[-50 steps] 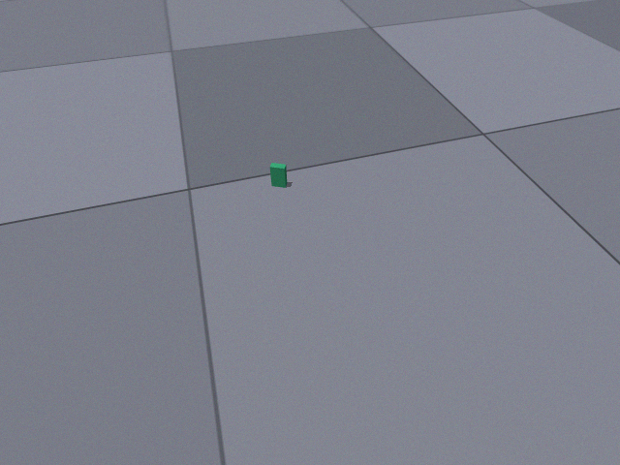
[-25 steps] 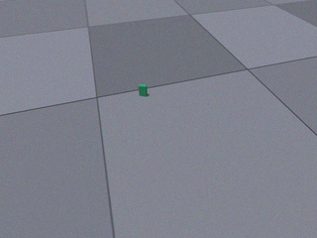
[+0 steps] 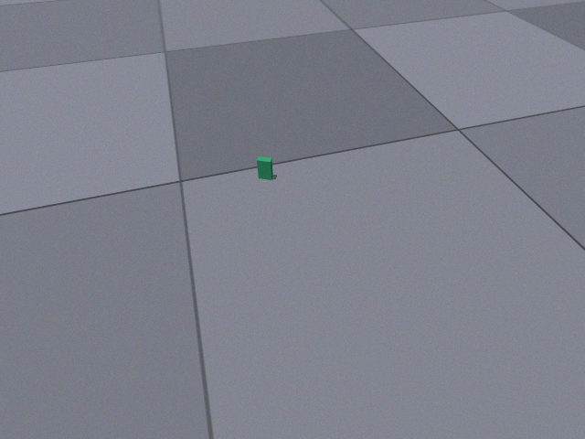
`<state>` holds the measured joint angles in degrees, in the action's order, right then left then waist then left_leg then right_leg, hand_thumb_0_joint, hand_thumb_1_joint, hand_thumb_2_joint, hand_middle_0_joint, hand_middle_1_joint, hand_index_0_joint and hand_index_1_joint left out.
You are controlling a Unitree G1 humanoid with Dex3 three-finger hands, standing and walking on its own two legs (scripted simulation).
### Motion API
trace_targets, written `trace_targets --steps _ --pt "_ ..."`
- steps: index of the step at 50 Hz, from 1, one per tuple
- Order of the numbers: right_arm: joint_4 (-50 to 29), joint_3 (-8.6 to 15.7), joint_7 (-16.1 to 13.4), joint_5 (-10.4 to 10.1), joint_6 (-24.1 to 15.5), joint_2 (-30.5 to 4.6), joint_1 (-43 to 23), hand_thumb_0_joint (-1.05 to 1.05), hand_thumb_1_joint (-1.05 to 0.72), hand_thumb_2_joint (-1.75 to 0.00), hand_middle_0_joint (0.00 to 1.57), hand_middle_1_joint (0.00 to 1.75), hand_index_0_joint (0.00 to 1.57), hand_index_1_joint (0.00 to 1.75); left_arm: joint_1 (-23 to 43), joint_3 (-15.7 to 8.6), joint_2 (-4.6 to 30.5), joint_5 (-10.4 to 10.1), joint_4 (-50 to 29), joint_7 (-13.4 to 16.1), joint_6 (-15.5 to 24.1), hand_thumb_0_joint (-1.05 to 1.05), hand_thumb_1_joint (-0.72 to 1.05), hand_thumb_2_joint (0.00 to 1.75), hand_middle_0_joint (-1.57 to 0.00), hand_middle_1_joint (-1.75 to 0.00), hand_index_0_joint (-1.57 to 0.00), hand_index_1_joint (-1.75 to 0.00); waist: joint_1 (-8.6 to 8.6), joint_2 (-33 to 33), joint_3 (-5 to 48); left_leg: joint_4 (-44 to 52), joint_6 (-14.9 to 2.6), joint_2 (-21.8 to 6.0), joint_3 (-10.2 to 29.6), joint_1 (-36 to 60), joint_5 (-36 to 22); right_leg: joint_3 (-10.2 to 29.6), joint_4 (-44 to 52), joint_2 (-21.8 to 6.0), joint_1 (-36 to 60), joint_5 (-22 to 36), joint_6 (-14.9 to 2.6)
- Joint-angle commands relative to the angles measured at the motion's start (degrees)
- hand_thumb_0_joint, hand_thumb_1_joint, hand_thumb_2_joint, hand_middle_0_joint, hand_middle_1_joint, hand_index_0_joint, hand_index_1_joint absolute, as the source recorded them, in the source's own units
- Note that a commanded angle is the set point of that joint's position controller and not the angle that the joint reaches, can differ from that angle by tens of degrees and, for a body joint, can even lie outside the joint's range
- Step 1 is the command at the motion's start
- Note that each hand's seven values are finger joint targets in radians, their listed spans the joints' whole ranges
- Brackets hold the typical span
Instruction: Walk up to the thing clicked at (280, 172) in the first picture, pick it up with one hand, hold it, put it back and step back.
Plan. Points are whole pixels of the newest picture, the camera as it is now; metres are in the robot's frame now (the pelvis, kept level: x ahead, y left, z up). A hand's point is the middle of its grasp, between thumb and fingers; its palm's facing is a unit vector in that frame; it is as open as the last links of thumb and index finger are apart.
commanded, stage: stand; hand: left
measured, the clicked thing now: (265, 168) +1.50 +0.15 -0.72
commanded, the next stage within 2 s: walk up in 0.12 s
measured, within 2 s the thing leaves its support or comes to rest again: neither
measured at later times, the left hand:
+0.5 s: hand out of the picture +0.11 +0.32 -0.17, palm faces -0.03 -0.94 -0.34, open 7.4 cm
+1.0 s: hand (176, 278) +0.45 +0.25 -0.14, palm faces -0.07 -0.94 -0.32, open 7.3 cm
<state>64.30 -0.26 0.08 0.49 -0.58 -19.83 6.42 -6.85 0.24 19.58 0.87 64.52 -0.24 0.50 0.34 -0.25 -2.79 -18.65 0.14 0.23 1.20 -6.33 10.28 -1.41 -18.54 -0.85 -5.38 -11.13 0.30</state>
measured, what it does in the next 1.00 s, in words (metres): walks ahead: right foot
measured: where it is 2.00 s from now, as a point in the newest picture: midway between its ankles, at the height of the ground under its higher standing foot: (300, 290)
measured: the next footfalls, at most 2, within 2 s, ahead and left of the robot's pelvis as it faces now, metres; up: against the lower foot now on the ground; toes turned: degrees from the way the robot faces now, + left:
right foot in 0.80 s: +0.42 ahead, -0.09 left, +0.00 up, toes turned -4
left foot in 1.24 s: +0.59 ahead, +0.17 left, +0.00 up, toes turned +2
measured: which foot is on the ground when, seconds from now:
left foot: down 0.00-0.84, up 0.86-1.00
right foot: down 0.00-0.42, up 0.44-0.78, down 0.80-1.00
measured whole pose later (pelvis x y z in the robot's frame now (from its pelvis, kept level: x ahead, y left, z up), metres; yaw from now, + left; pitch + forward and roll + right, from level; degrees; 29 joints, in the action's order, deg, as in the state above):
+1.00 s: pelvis +0.32 +0.01 -0.02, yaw -2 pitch -4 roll -1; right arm 49.7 3.1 2.9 0.5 -3.3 -22.8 18.6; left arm -10.0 -2.5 20.5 0.7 46.8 -4.0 3.0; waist -0.5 -1.3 -6.0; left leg -65.2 -2.3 -4.3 0.6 -23.9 18.5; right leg -3.3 -30.5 2.0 -16.0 -10.8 -4.4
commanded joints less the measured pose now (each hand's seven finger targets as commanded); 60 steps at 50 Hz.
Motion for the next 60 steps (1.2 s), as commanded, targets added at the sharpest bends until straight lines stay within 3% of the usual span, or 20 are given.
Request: trace_targets --steps 1,5,6,7,12,14,19,20,21,22,24,27,34,39,40,41,42,48,57,60 --pt "-3.56 1.9 -0.69 -0.01 -1.39 -11.79 -1.8 0.0 -0.9 -0.9 0.2 0.3 0.2 0.3 2.6 -2.43 12.39 -0.33 -3.63 0.75 1.36 0.0 0.9 0.9 -0.2 -0.3 -0.2 -0.3 -0.25 0.39 3.48 2.72 -1.58 -7.22 5.29 -0.48 -8.62 5.5 3.03 -7.05 0.83 7.42 -1.8" --pt "-3.62 2.05 -0.72 -0.11 -1.35 -12.11 -2.2 0.0 -0.9 -0.9 0.2 0.3 0.2 0.3 1.96 -2.49 12.3 -0.15 -3.44 0.83 1.39 0.0 0.9 0.9 -0.2 -0.3 -0.2 -0.3 0.0 0.76 3.86 2.36 -1.74 -7.28 5.35 0.37 -8.75 5.39 3.11 -7.04 0.76 7.95 -1.6" --pt "-6.69 5.92 0.62 0.94 -2.58 -17.71 2.0 0.0 -0.9 -0.9 0.2 0.3 0.2 0.3 -1.37 -6.73 18.5 1.11 -7.2 -1.25 2.08 0.0 0.9 0.9 -0.2 -0.3 -0.2 -0.3 0.13 3.14 10.72 -3.24 -5.77 -5.65 5.75 1.23 21.77 6.22 -1.95 -4.3 0.86 -21.05 -3.93" --pt "-6.37 6.58 1.31 1.51 -2.76 -18.5 1.97 0.0 -0.9 -0.9 0.2 0.3 0.2 0.3 -0.93 -7.07 18.36 1.66 -7.08 -1.89 2.1 0.0 0.9 0.9 -0.2 -0.3 -0.2 -0.3 0.26 1.59 5.55 -3.68 -6.36 -6.38 7.34 -4.6 30.9 8.24 -3.72 -5.02 -4.28 -30.33 -4.99" --pt "-12.1 6.59 2.6 1.43 -4.01 -14.19 -3.99 0.0 -0.9 -0.9 0.2 0.3 0.2 0.3 -7.63 -8.39 18.89 1.7 -9.06 -2.84 3.32 0.0 0.9 0.9 -0.2 -0.3 -0.2 -0.3 4.53 6.08 -1.65 -15.8 -3.76 -2.32 0.01 -23.61 15.4 23.36 4.2 -13.69 3.17 -29.87 -11.51" --pt "-13.33 6.71 2.92 1.76 -3.97 -14.16 -4.79 0.0 -0.9 -0.9 0.2 0.3 0.2 0.3 -6.8 -9.34 21.12 1.99 -10.89 -3.01 3.49 0.0 0.9 0.9 -0.2 -0.3 -0.2 -0.3 4.83 9.18 -4.56 -23.11 -1.84 -3.62 -0.82 -30.83 18.89 30.04 10.62 -19.18 6.29 -31.87 -14.98" --pt "-11.14 8.26 3.34 1.39 -5.38 -15.08 6.21 0.0 -0.9 -0.9 0.2 0.3 0.2 0.3 -0.3 -7.57 18.84 0.95 -15.25 -3.56 2.51 0.0 0.9 0.9 -0.2 -0.3 -0.2 -0.3 -2.19 6.2 -2.28 -5.82 -1.37 -2.29 -3.6 -2.89 7.76 9.89 -1.76 -9.65 -10.86 -19.66 -9.06" --pt "-8.79 9.87 2.44 1.92 -5.56 -17.97 15.38 0.0 -0.9 -0.9 0.2 0.3 0.2 0.3 2.09 -6.59 15.73 0.78 -16.79 -3.7 2.35 0.0 0.9 0.9 -0.2 -0.3 -0.2 -0.3 -7.67 -3.77 2.09 -0.92 -3.51 -4.54 4.34 13.39 14.05 2.65 -17.11 -3.31 -22.81 -13.79 -5.7" --pt "-8.4 11.63 1.77 3.11 -6.13 -24.89 22.26 0.0 -0.9 -0.9 0.2 0.3 0.2 0.3 2.57 -5.68 10.96 0.43 -18.67 -3.63 2.74 0.0 0.9 0.9 -0.2 -0.3 -0.2 -0.3 -10.35 -20.32 2.88 8.04 -8.64 -19.62 31.72 24.76 25.78 1.19 -39.74 7.04 -41.21 -20.75 -2.94" --pt "-10.37 11.53 1.76 1.05 -6.27 -25.49 19.41 0.0 -0.9 -0.9 0.2 0.3 0.2 0.3 2.61 -6.04 15.68 0.71 -18.22 -2.68 2.89 0.0 0.9 0.9 -0.2 -0.3 -0.2 -0.3 -8.57 -10.46 0.94 8.01 -13.34 -25.94 37.02 22.87 17.53 8.73 -43.19 3.31 -43.14 -21.84 -3.32" --pt "-12.17 9.21 0.94 0.55 -6.2 -19.34 15.55 0.0 -0.9 -0.9 0.2 0.3 0.2 0.3 0.51 -5.21 15.9 -0.61 -16.1 -2.27 3.51 0.0 0.9 0.9 -0.2 -0.3 -0.2 -0.3 -4.49 -0.27 -0.34 1.92 -9.19 -19.84 20.0 19.42 -9.52 11.79 -43.79 0.23 -39.66 -12.32 -3.26" --pt "-14.52 8.11 0.54 0.03 -5.9 -17.0 11.7 0.0 -0.9 -0.9 0.2 0.3 0.2 0.3 -4.52 -5.2 15.79 -0.86 -14.92 -3.38 2.53 0.0 0.9 0.9 -0.2 -0.3 -0.2 -0.3 -1.77 -6.48 -1.53 2.81 -5.86 -14.09 5.85 11.85 -20.8 7.53 -38.05 -1.02 -32.34 -5.08 -1.77" --pt "-17.26 8.44 0.91 0.06 -5.38 -18.37 13.37 0.0 -0.9 -0.9 0.2 0.3 0.2 0.3 6.72 -4.52 12.78 -0.15 -20.99 -5.45 2.09 0.0 0.9 0.9 -0.2 -0.3 -0.2 -0.3 -4.14 -7.84 -4.03 5.97 -5.26 -11.21 -1.31 3.93 -16.33 -2.85 -13.88 -0.93 -21.04 6.95 -2.92" --pt "-19.39 8.1 0.16 0.34 -5.05 -18.02 12.67 0.0 -0.9 -0.9 0.2 0.3 0.2 0.3 -5.62 -7.2 14.6 -0.12 -18.02 -4.58 1.71 0.0 0.9 0.9 -0.2 -0.3 -0.2 -0.3 4.2 -0.87 4.08 -16.95 -4.78 -9.91 -4.0 -1.91 -29.52 -4.53 -12.84 2.83 2.06 4.88 -5.96" --pt "-19.88 7.23 0.32 0.5 -4.97 -16.3 13.98 0.0 -0.9 -0.9 0.2 0.3 0.2 0.3 -14.35 -8.94 17.33 0.25 -16.52 -3.79 1.78 0.0 0.9 0.9 -0.2 -0.3 -0.2 -0.3 8.67 4.16 9.08 -32.63 -4.12 -7.22 -5.04 -8.84 -23.46 0.02 -12.29 0.88 13.74 -1.23 -7.67" --pt "-20.72 5.91 0.5 -0.77 -4.89 -12.48 18.42 0.0 -0.9 -0.9 0.2 0.3 0.2 0.3 -20.51 -10.55 22.36 0.92 -16.74 -2.96 2.08 0.0 0.9 0.9 -0.2 -0.3 -0.2 -0.3 9.57 16.61 14.19 -53.53 -2.41 1.16 -6.87 -22.31 4.11 28.27 -5.26 -16.69 22.61 -12.77 -14.98" --pt "-20.4 7.04 0.23 -1.37 -4.74 -16.64 18.39 0.0 -0.9 -0.9 0.2 0.3 0.2 0.3 -16.33 -10.27 23.31 -0.91 -18.21 -2.97 2.38 0.0 0.9 0.9 -0.2 -0.3 -0.2 -0.3 7.58 12.07 13.72 -61.42 -2.21 2.33 -0.72 -28.72 19.62 44.38 2.54 -23.52 21.01 -20.85 -21.2" --pt "-16.99 7.3 2.47 0.2 -3.58 -15.85 19.3 0.0 -0.9 -0.9 0.2 0.3 0.2 0.3 -3.78 -8.23 17.09 -0.29 -21.34 -2.66 4.12 0.0 0.9 0.9 -0.2 -0.3 -0.2 -0.3 -0.68 5.53 -3.04 -44.98 -1.96 -7.09 0.76 -20.37 6.04 16.33 7.82 -10.94 -13.56 -20.41 -12.69" --pt "-19.72 8.19 3.9 1.02 -5.07 -14.14 10.25 0.0 -0.9 -0.9 0.2 0.3 0.2 0.3 -6.5 -8.62 19.53 0.3 -22.63 -4.2 4.57 0.0 0.9 0.9 -0.2 -0.3 -0.2 -0.3 1.62 7.99 -1.24 -18.48 0.31 -6.08 -4.76 -13.04 -1.78 11.64 5.72 -10.33 -16.75 -22.49 -11.56" --pt "-18.15 8.79 3.24 1.03 -6.14 -15.44 14.81 0.0 -0.9 -0.9 0.2 0.3 0.2 0.3 -6.4 -7.81 18.35 0.64 -22.46 -4.06 4.15 0.0 0.9 0.9 -0.2 -0.3 -0.2 -0.3 -1.8 2.64 -0.22 -13.28 -0.63 -3.7 -5.96 -1.45 0.98 8.59 -4.06 -8.09 -20.56 -21.19 -10.28"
